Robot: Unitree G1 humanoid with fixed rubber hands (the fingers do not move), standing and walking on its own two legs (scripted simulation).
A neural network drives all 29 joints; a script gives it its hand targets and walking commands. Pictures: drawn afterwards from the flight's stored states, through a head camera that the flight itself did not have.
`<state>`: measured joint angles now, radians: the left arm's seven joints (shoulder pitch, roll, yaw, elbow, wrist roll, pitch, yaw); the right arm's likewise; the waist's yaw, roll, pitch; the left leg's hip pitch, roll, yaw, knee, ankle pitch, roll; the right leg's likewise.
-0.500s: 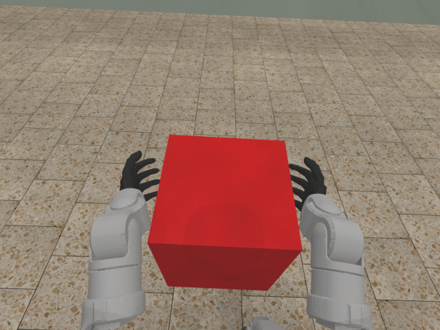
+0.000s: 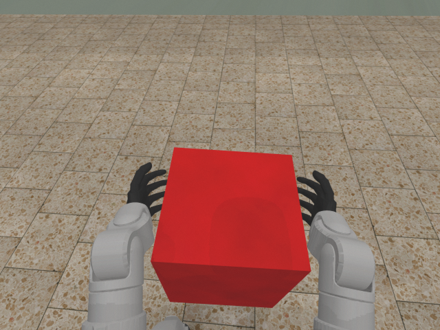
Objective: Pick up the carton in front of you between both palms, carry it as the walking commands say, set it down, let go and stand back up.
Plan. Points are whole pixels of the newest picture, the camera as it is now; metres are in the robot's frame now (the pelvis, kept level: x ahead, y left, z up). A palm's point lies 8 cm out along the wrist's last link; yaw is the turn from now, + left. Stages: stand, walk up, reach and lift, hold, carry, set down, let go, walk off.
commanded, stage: carry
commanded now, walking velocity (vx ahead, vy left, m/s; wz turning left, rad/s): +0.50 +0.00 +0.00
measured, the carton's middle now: (226, 233) +0.30 +0.00 +0.00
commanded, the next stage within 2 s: none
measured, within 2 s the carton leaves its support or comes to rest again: neither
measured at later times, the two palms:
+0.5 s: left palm (159, 117) +0.54 +0.16 +0.09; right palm (291, 125) +0.52 -0.14 +0.08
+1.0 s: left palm (176, 81) +0.70 +0.14 +0.08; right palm (287, 83) +0.71 -0.16 +0.07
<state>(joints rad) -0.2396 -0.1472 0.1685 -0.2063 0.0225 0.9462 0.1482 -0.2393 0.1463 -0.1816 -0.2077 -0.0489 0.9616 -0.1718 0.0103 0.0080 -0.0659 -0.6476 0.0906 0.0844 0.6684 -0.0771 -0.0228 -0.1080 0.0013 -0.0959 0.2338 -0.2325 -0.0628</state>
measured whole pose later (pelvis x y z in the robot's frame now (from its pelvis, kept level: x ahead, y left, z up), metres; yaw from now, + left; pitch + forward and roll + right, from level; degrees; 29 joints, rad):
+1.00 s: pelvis +0.47 -0.01 -0.02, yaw +1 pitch +4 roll -1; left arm 0.03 -0.13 0.04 -0.49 0.01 1.14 0.15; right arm 0.05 0.13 -0.05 -0.51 -0.04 1.15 -0.14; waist 0.01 0.05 -0.15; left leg -0.13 0.09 0.12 0.49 -0.41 -0.05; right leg -0.36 -0.05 -0.24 0.52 -0.23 -0.05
